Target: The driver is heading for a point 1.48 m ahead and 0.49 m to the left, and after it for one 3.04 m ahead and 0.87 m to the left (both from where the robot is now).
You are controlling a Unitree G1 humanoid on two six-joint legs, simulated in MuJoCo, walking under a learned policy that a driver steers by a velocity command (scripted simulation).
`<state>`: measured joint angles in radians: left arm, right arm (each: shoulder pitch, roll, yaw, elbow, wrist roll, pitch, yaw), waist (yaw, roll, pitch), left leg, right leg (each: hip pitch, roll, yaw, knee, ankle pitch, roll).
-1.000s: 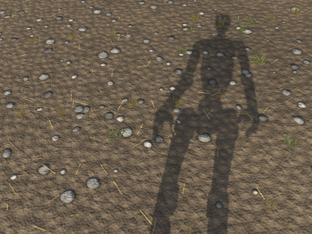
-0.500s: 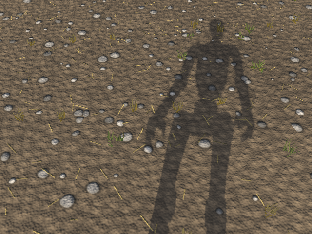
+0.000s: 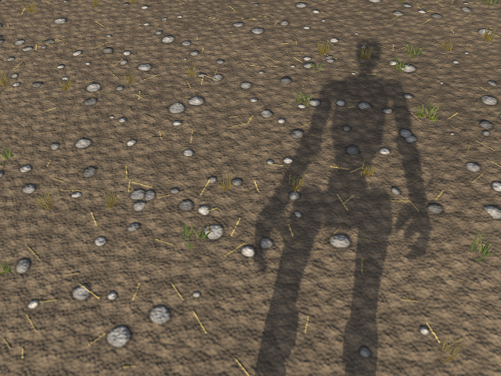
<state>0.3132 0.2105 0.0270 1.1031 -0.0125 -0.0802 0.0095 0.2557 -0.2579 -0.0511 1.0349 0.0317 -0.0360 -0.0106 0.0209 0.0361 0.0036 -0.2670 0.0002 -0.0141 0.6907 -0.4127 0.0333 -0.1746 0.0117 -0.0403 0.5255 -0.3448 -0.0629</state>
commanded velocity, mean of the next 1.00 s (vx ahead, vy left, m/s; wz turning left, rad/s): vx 0.46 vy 0.00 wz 0.02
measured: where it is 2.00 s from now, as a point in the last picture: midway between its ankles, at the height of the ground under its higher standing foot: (246, 237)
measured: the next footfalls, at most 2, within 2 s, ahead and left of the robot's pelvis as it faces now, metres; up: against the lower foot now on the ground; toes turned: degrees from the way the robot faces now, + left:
left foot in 0.40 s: +0.36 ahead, +0.14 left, +0.00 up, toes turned +2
right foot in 0.96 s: +0.68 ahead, -0.10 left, +0.00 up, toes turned -2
